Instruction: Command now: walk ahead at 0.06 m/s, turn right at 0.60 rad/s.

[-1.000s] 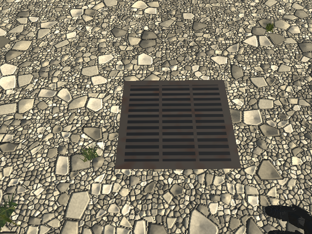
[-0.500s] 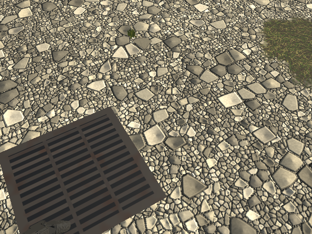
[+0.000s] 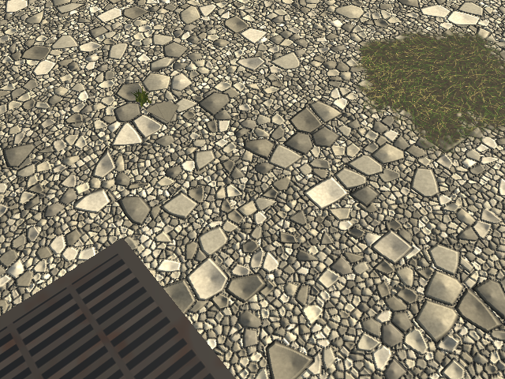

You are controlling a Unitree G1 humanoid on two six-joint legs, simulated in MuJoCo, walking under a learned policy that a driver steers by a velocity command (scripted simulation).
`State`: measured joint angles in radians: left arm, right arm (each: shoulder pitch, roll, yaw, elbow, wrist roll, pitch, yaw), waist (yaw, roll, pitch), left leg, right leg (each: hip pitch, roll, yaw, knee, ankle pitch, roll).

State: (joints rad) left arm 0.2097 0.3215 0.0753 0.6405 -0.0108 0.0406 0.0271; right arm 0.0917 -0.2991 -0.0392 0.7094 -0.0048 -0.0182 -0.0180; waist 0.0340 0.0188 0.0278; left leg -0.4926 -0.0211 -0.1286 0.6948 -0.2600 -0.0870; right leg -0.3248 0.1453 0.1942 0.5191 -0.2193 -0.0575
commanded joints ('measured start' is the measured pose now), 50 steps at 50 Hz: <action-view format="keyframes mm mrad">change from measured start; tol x32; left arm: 1 -49 142 36 -79 -9 -5 5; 50 -88 37 -15 92 25 -27 -11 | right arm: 1 21 -113 -40 -66 5 -29 6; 50 63 -75 -23 63 -10 -10 8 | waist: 1 -46 -178 -131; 5 -18 229 -145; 22 -20 158 -109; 25 -11 -333 -119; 50 -33 50 -45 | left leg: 1 124 -13 11 -185 37 30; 5 428 458 -427 -348 638 380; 17 402 308 46 -358 467 306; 27 -114 86 89 436 -339 28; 40 189 71 112 -72 -108 13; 44 448 169 26 -275 405 85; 50 287 107 68 -292 135 87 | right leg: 1 134 -241 305 -45 329 -127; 5 -256 -21 -18 529 -467 82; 22 85 -136 -257 -22 -4 58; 25 326 -542 288 -170 541 -253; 50 146 -168 -72 -97 88 2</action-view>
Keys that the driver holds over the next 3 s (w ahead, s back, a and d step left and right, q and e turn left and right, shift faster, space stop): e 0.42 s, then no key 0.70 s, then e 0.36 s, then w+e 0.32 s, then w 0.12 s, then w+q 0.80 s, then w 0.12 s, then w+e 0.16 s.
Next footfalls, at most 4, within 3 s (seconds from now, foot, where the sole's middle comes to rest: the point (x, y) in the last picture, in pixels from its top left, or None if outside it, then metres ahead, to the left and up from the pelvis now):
0.06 left None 0.11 0.14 -0.77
0.46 right None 0.03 -0.13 -0.77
0.86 left None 0.10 0.10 -0.77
2.04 left None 0.33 -0.14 -0.77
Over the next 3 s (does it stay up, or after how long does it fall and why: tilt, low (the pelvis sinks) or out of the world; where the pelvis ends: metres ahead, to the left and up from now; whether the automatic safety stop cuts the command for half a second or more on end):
stays up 0.61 -0.39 -0.01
